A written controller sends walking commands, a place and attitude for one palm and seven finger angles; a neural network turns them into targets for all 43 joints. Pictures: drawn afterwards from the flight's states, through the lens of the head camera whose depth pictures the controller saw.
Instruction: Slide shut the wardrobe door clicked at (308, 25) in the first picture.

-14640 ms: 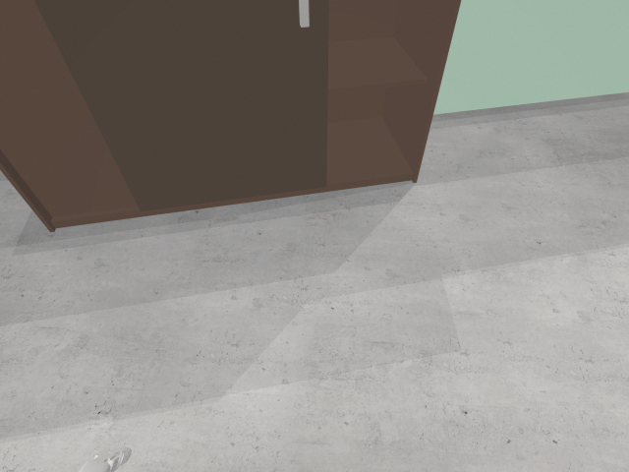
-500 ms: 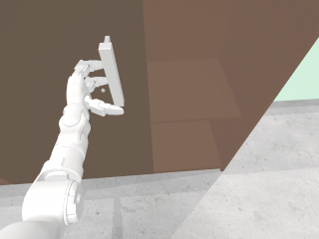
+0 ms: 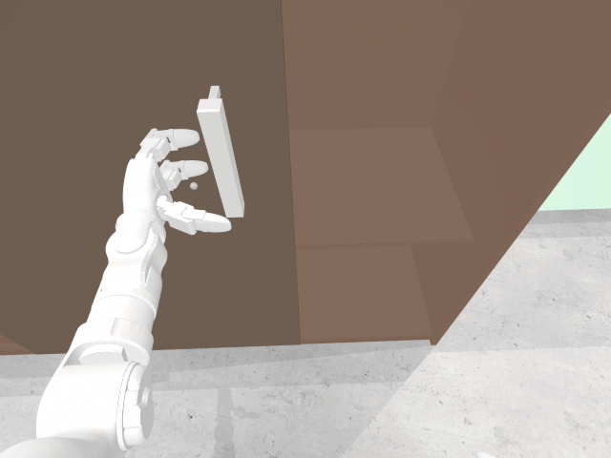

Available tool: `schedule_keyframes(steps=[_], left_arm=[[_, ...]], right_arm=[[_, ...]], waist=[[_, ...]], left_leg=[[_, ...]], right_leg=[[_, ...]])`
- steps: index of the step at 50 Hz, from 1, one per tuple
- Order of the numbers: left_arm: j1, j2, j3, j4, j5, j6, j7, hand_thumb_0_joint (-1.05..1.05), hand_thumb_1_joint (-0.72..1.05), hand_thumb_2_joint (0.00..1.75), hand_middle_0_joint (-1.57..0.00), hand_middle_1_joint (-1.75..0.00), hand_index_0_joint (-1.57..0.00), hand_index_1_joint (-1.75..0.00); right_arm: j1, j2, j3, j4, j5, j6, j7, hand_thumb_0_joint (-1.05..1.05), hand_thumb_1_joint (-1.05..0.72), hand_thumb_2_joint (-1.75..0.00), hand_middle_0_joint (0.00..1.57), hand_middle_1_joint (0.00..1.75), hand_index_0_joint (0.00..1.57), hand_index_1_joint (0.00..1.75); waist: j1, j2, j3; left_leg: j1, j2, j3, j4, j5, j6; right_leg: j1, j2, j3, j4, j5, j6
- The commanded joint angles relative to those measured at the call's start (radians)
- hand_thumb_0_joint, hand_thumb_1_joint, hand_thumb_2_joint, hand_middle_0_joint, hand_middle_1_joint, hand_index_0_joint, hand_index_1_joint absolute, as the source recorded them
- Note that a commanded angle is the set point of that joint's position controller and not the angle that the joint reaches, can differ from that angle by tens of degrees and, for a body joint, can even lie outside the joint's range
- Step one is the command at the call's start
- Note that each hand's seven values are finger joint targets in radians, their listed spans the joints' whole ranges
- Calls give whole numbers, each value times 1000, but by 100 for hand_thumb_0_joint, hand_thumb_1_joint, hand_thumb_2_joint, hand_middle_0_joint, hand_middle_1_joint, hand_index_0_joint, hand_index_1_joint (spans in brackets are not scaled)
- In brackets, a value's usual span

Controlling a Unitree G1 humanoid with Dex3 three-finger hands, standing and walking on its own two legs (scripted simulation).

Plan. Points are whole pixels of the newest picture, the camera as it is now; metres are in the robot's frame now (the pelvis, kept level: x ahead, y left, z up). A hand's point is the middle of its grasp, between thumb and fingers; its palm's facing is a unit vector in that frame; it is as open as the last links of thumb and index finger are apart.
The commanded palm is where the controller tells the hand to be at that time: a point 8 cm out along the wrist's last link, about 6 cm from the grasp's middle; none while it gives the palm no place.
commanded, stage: move the hooked fingers beside the handle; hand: left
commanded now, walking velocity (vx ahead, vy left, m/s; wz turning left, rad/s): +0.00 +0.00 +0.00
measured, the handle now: (226, 156) +0.50 +0.11 +0.12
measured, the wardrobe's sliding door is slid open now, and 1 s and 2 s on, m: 0.43 0.43 0.43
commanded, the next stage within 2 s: feel for the door with the fingertips in 1.96 s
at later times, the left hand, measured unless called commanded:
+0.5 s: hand (188, 185) +0.44 +0.15 +0.12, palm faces +0.03 -1.00 -0.02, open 14.0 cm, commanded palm +0.41 +0.20 +0.12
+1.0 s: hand (178, 182) +0.45 +0.17 +0.12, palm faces +0.04 -1.00 -0.01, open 14.0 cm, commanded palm +0.42 +0.22 +0.12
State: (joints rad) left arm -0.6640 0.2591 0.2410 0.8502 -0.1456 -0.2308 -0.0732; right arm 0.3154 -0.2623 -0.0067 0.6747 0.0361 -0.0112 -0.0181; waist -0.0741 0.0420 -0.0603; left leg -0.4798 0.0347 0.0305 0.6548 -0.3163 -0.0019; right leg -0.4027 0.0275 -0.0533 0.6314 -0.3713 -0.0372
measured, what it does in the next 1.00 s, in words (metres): stands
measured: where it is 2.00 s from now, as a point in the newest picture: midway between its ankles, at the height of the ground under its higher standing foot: outside the picture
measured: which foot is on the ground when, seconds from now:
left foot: down 0.00-1.00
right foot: down 0.00-1.00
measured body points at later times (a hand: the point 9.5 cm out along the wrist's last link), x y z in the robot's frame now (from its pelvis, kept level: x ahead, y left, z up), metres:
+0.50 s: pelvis -0.01 +0.01 +0.00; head +0.03 -0.01 +0.45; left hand +0.43 +0.20 +0.13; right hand +0.06 -0.25 -0.13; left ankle +0.00 +0.12 -0.72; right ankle -0.04 -0.09 -0.72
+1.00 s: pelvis -0.01 +0.01 +0.00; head +0.04 +0.01 +0.45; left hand +0.44 +0.22 +0.12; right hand +0.03 -0.25 -0.13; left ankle +0.00 +0.12 -0.72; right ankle -0.04 -0.09 -0.72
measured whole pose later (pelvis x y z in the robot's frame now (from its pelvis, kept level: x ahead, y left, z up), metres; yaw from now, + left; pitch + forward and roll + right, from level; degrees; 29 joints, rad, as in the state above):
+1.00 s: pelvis -0.01 +0.01 +0.00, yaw +0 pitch +9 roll -1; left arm -0.74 0.31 0.28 0.96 -0.14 -0.27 -0.11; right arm 0.36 -0.26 0.00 0.71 0.03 -0.02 -0.02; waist -0.09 0.04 -0.06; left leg -0.52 0.03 0.04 0.67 -0.31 0.02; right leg -0.44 0.02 -0.04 0.64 -0.35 -0.02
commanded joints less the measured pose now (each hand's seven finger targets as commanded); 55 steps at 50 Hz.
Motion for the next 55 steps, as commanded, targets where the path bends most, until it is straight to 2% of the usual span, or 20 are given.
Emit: schedule_keyframes(steps=[1, 4, 8, 9, 11, 13, 14, 17, 21, 24, 28, 30, 32, 35, 38, 41, 46, 48, 52, 55], left_arm=[[-437, 163, -3, -278, -18, -82, -16, 0, -50, 30, -30, -120, -30, -120], [-387, 190, 25, -251, -23, -69, -17, 0, -50, 30, -30, -120, -30, -120], [-370, 182, 15, -270, -23, -54, -14, 0, -50, 30, -30, -120, -30, -120], [-395, 156, -13, -271, -21, -53, -13, 0, -50, 30, -30, -120, -30, -120], [-439, 171, 3, -289, -22, -59, -4, 0, -50, 30, -30, -120, -30, -120], [-414, 234, 51, -254, -17, -61, 5, 0, -50, 30, -30, -120, -30, -120], [-442, 196, 18, -259, -15, -67, 1, 0, -50, 30, -30, -120, -30, -120], [-441, 185, 13, -260, -12, -79, -3, 0, -50, 30, -30, -120, -30, -120], [-454, 176, 4, -217, -16, -75, -12, 0, -50, 30, -30, -120, -30, -120], [-423, 191, 23, -195, -11, -69, -8, 0, -50, 30, -30, -120, -30, -120], [-473, 196, 19, -185, -11, -78, -6, 0, -50, 30, -30, -120, -30, -120], [-491, 259, 65, -176, -6, -86, -4, 0, -50, 30, -30, -120, -30, -120], [-530, 216, 25, -181, -5, -96, -13, 0, -50, 30, -30, -120, -30, -120], [-520, 269, 67, -127, -2, -100, -19, 0, -50, 30, -30, -120, -30, -120], [-547, 270, 56, -95, 1, -103, -31, 0, -50, 30, -30, -120, -30, -120], [-580, 233, 26, -105, -6, -114, -42, 0, -50, 30, -30, -120, -30, -120], [-543, 233, 43, -122, -14, -112, -37, 0, -50, 30, -30, -120, -30, -120], [-534, 282, 75, -119, -7, -112, -30, 0, -50, 30, -30, -120, -30, -120], [-524, 284, 75, -124, 0, -105, -34, 0, -50, 30, -30, -120, -30, -120], [-511, 342, 122, -123, -4, -103, -41, 0, -50, 30, -30, -120, -30, -120]], right_arm=[[46, -117, -46, -100, 5, -35, -2, 0, -90, -90, 20, 30, 20, 30], [49, -127, -47, -98, 5, -29, 0, 0, -90, -90, 20, 30, 20, 30], [40, -126, -46, -106, 5, -25, -1, 0, -90, -90, 20, 30, 20, 30], [36, -123, -43, -105, 9, -25, 0, 0, -90, -90, 20, 30, 20, 30], [39, -124, -45, -100, 6, -27, -2, 0, -90, -90, 20, 30, 20, 30], [44, -133, -42, -93, 2, -24, -6, 0, -90, -90, 20, 30, 20, 30], [37, -125, -40, -97, 5, -26, -5, 0, -90, -90, 20, 30, 20, 30], [38, -121, -42, -96, 2, -32, -5, 0, -90, -90, 20, 30, 20, 30], [41, -124, -40, -91, 4, -33, -5, 0, -90, -90, 20, 30, 20, 30], [45, -127, -40, -94, 4, -32, -5, 0, -90, -90, 20, 30, 20, 30], [52, -130, -40, -89, 2, -34, -6, 0, -90, -90, 20, 30, 20, 30], [57, -135, -40, -85, 2, -34, -9, 0, -90, -90, 20, 30, 20, 30], [52, -128, -37, -88, 4, -40, -10, 0, -90, -90, 20, 30, 20, 30], [66, -136, -37, -79, 2, -39, -13, 0, -90, -90, 20, 30, 20, 30], [72, -138, -36, -74, 3, -38, -17, 0, -90, -90, 20, 30, 20, 30], [81, -138, -39, -70, 2, -46, -13, 0, -90, -90, 20, 30, 20, 30], [91, -142, -46, -68, -1, -48, -6, 0, -90, -90, 20, 30, 20, 30], [99, -149, -47, -61, -3, -43, -7, 0, -90, -90, 20, 30, 20, 30], [91, -143, -42, -71, -1, -40, -8, 0, -90, -90, 20, 30, 20, 30], [90, -149, -41, -75, -1, -37, -12, 0, -90, -90, 20, 30, 20, 30]], waist=[[-15, -5, -390], [-8, -56, -356], [-2, -36, -336], [-15, -28, -320], [-17, -21, -333], [-5, -62, -317], [-17, -45, -314], [-12, -20, -346], [-21, -51, -312], [-9, -31, -320], [-18, -48, -307], [-15, -43, -315], [-28, -24, -310], [-23, -33, -312], [-32, -12, -291], [-44, 2, -323], [-35, -9, -369], [-28, -31, -351], [-31, -6, -336], [-20, -18, -337]], left_leg=[[280, -42, -5, -14, 383, 43], [254, -41, -10, -21, 378, 43], [253, -40, -9, -29, 365, 43], [260, -39, -10, -30, 358, 42], [276, -37, -15, -28, 355, 42], [237, -38, -20, -36, 328, 42], [247, -39, -16, -39, 318, 41], [277, -36, -21, -33, 341, 39], [256, -35, -22, -38, 307, 38], [253, -35, -25, -39, 302, 38], [242, -34, -27, -42, 280, 39], [235, -34, -27, -40, 263, 39], [237, -36, -22, -41, 249, 40], [219, -36, -27, -40, 236, 40], [207, -35, -27, -39, 213, 40], [254, -29, -41, -32, 237, 36], [273, -28, -40, -25, 291, 37], [246, -28, -41, -26, 294, 39], [244, -29, -32, -29, 283, 41], [220, -31, -28, -33, 276, 42]], right_leg=[[91, 2, 42, -61, 558, 31], [97, 4, 38, -66, 558, 32], [91, 3, 34, -74, 528, 29], [69, 4, 33, -76, 516, 30], [55, 6, 34, -76, 495, 30], [80, 3, 35, -80, 471, 28], [66, 5, 37, -79, 467, 30], [59, 6, 36, -72, 464, 26], [41, 8, 31, -80, 432, 28], [37, 8, 32, -79, 412, 25], [29, 8, 31, -83, 384, 25], [30, 7, 38, -83, 372, 27], [19, 7, 40, -85, 365, 29], [23, 7, 41, -84, 348, 27], [1, 5, 41, -88, 316, 26], [-34, 12, 34, -79, 313, 24], [-11, 15, 32, -73, 361, 27], [7, 14, 30, -72, 365, 25], [0, 13, 34, -75, 369, 26], [31, 10, 39, -75, 380, 28]])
